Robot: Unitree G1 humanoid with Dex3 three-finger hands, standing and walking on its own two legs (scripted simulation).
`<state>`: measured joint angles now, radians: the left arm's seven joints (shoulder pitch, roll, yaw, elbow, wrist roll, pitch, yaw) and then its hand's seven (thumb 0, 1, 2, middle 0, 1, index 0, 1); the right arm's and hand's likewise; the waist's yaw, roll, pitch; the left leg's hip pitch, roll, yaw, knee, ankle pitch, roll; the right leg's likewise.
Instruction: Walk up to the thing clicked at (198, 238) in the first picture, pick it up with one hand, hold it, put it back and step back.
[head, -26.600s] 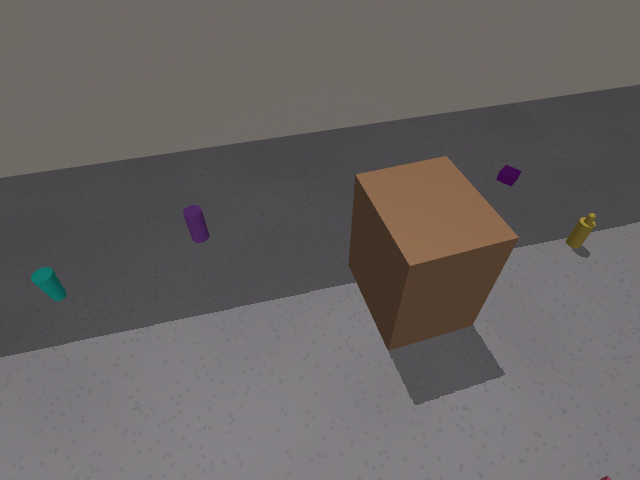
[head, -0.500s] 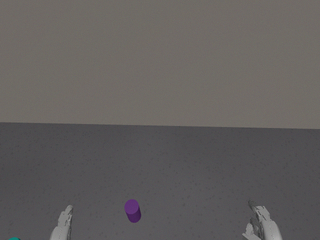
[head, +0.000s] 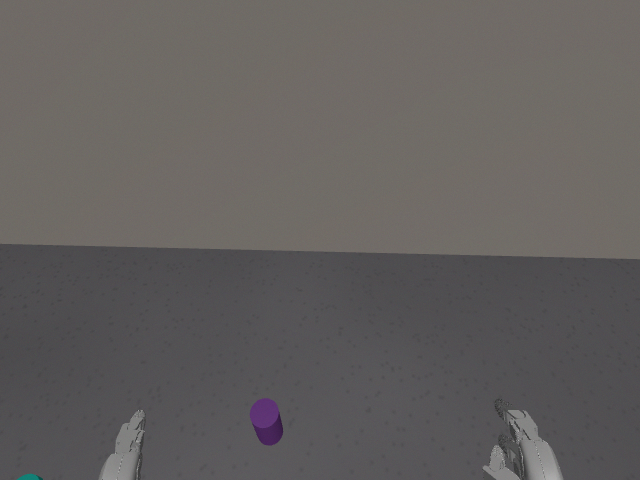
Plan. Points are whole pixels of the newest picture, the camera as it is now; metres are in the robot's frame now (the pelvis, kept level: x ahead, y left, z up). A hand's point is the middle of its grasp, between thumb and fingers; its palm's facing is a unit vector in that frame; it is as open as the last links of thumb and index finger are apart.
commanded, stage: home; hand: left
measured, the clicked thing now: (267, 422) +0.42 +0.15 -0.64
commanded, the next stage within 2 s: stand in 0.34 s
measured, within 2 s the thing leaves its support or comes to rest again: neither
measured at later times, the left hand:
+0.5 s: hand out of the picture +0.17 +0.18 -0.05, palm faces +0.09 -0.95 -0.28, open 17.2 cm
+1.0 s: hand out of the picture +0.14 +0.22 -0.10, palm faces -0.03 -0.94 -0.34, open 7.9 cm
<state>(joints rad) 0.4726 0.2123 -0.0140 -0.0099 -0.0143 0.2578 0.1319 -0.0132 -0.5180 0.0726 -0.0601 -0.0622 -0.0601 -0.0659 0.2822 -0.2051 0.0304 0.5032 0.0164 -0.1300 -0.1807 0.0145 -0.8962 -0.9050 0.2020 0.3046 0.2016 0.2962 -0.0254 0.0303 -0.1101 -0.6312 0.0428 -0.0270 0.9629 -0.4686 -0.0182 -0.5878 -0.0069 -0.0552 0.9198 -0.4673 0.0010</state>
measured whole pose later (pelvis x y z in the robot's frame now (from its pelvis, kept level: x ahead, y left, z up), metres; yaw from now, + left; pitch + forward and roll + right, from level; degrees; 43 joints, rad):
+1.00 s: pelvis +0.00 +0.00 +0.02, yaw +0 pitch +2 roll +0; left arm 0.24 0.31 0.00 0.58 0.05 0.03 0.02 0.00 0.78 0.87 -0.21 -0.30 -0.21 -0.30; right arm 0.18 -0.28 -0.01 0.79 -0.06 -0.03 -0.03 0.01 -0.90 -0.90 0.20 0.30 0.20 0.30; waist 0.01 -0.02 0.01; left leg -0.44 0.01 0.01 0.81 -0.40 -0.01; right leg -0.43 -0.04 -0.03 0.83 -0.43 0.00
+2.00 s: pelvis -0.01 +0.01 +0.06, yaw +0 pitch -3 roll +0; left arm 0.13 0.32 0.00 1.17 0.02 -0.02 0.01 0.00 0.90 0.90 -0.21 -0.30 -0.20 -0.30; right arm 0.13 -0.33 0.00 1.15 -0.02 -0.01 -0.01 0.01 -0.90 -0.90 0.20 0.30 0.20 0.30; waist 0.00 0.01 0.05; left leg -0.13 0.01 0.01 0.35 -0.17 0.00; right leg -0.11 -0.03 -0.03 0.35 -0.19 0.02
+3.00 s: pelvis +0.01 +0.01 +0.06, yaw +0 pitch -2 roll +0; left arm 0.10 0.34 0.02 1.14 0.00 -0.01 0.00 0.00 0.90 0.90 -0.21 -0.30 -0.20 -0.30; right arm 0.10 -0.34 0.00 1.13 -0.01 -0.01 0.00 0.01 -0.90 -0.90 0.20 0.30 0.20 0.30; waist -0.01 0.00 0.05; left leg -0.12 0.01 0.02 0.34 -0.19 0.00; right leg -0.11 -0.03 -0.03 0.34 -0.20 0.02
